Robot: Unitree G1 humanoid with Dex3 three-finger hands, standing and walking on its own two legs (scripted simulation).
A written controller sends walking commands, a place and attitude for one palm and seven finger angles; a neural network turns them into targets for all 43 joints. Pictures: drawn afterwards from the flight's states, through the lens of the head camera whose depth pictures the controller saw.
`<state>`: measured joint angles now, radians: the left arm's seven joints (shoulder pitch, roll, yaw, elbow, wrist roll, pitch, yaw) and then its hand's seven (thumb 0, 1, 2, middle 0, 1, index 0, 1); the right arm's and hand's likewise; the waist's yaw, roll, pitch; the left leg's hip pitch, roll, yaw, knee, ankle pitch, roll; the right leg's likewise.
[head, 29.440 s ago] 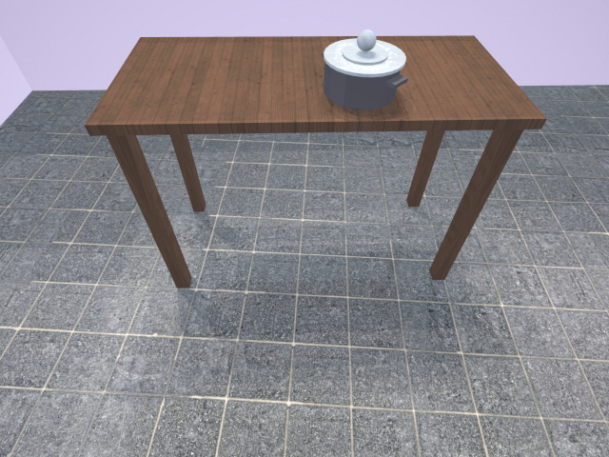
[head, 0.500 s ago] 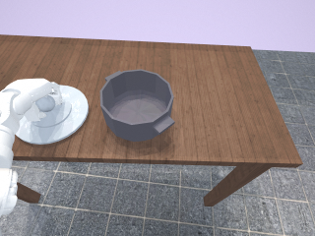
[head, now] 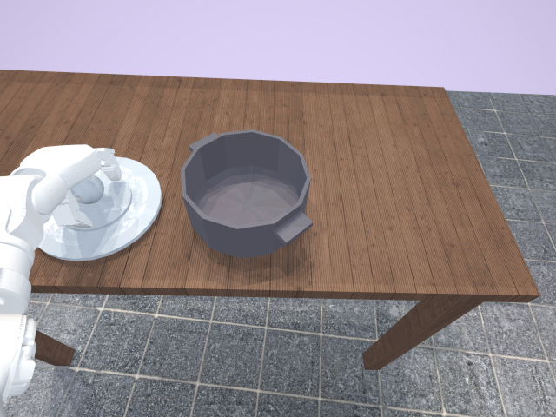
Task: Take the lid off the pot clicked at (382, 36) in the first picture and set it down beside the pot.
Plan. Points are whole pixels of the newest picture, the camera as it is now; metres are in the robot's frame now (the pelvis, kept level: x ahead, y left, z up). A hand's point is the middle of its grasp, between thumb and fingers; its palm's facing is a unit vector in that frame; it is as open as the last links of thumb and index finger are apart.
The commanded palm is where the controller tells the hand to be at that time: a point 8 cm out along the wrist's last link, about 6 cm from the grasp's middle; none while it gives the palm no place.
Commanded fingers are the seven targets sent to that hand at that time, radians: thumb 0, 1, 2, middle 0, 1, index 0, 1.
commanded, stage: open the fingers wide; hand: left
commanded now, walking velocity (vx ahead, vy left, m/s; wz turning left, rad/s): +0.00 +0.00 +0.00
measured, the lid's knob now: (87, 188) +0.44 +0.30 +0.04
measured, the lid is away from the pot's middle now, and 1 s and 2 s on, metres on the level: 0.25 0.25 0.25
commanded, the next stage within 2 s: raise the empty hand in 0.20 s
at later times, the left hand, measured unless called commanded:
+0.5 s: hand (73, 191) +0.41 +0.30 +0.08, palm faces -0.39 -0.05 -0.92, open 11.1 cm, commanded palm +0.42 +0.29 +0.14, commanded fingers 0.00 -0.07 0.76 -0.40 -0.76 -0.40 -0.76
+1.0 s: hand (54, 161) +0.43 +0.31 +0.12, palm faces -0.38 -0.06 -0.92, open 11.1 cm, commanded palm +0.43 +0.30 +0.19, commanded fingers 0.00 -0.07 0.76 -0.40 -0.76 -0.40 -0.76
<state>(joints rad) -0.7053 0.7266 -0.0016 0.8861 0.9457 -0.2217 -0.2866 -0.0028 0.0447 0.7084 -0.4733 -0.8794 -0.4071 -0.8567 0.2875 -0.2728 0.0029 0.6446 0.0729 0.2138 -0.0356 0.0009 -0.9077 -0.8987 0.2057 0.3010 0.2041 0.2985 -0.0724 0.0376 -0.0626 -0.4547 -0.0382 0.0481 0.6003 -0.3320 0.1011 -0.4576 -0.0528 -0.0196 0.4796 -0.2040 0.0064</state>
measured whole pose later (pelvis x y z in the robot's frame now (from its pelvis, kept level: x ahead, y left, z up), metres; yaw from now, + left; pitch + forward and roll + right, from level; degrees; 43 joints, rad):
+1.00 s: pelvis +0.01 -0.02 +0.01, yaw +1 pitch +9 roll -2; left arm -0.82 0.81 0.01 0.88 0.93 -0.17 -0.40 0.00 -0.06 0.77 -0.41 -0.76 -0.41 -0.77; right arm 0.27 -0.29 0.01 0.64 0.09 0.21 -0.05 0.00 -0.91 -0.90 0.21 0.30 0.20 0.30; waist -0.08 0.04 -0.03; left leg -0.37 -0.03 0.03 0.52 -0.30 0.08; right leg -0.37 -0.04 -0.03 0.40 -0.18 0.03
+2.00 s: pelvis +0.00 -0.01 +0.01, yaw +2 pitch +6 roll -2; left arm -0.70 0.81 0.01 0.53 0.86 -0.02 -0.51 0.00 -0.07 0.77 -0.41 -0.76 -0.41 -0.77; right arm 0.23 -0.29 0.03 0.59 0.09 0.19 0.00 0.00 -0.91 -0.90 0.20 0.30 0.20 0.30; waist -0.05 0.06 -0.03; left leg -0.29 -0.05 0.01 0.45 -0.26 0.08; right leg -0.29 -0.06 -0.04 0.34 -0.16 0.02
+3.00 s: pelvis +0.01 -0.08 +0.01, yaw +1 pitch -3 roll -1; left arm -0.03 0.41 0.39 -0.08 -0.10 -0.08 0.10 0.00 0.56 0.85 -0.27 -0.45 -0.27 -0.46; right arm 0.14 -0.25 0.03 0.67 0.04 -0.07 -0.06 0.01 -0.91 -0.90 0.20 0.30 0.20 0.30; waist 0.03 0.07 0.03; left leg -0.07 0.03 0.02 0.42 -0.29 -0.01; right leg -0.12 0.02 -0.04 0.40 -0.22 -0.02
